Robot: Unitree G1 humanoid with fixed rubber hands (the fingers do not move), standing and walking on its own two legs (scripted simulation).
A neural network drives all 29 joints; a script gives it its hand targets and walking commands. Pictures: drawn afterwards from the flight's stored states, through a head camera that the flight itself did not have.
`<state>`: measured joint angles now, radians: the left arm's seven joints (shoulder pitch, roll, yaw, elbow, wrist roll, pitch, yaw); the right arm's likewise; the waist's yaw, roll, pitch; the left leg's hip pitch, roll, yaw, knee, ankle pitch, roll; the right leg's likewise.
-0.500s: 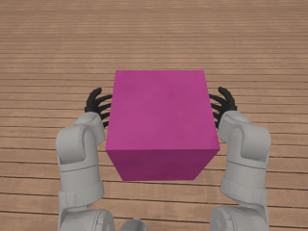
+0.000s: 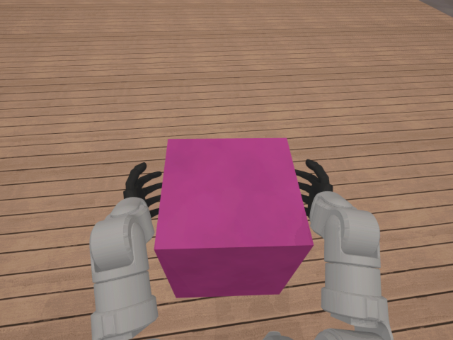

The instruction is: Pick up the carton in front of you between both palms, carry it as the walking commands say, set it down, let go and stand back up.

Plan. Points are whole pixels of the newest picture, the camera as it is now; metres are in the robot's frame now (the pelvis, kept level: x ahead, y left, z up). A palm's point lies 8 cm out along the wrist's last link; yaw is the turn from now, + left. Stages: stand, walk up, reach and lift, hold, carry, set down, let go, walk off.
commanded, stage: carry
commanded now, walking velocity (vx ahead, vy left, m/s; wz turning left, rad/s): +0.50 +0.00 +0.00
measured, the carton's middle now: (228, 222) +0.34 -0.01 +0.03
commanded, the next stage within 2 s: none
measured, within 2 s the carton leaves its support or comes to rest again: neither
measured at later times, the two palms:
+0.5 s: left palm (149, 114) +0.57 +0.16 +0.11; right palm (280, 111) +0.58 -0.14 +0.10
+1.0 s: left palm (149, 52) +0.89 +0.19 +0.11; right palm (248, 51) +0.89 -0.11 +0.11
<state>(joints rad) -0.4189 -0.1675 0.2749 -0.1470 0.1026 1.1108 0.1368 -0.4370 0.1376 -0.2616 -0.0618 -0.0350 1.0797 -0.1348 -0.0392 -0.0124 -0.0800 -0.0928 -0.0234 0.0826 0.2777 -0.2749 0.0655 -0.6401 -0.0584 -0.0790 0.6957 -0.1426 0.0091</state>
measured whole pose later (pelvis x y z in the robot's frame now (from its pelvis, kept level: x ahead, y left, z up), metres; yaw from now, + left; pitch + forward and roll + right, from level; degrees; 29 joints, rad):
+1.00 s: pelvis +0.66 +0.04 +0.00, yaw +0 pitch +3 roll -1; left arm 0.02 -0.13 0.04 -0.56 0.06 1.22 0.13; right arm 0.01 0.13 -0.04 -0.51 -0.04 1.20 -0.13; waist 0.00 -0.02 -0.15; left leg 0.02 0.01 0.18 0.19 -0.26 0.03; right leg -0.62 -0.13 -0.13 0.59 -0.01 0.02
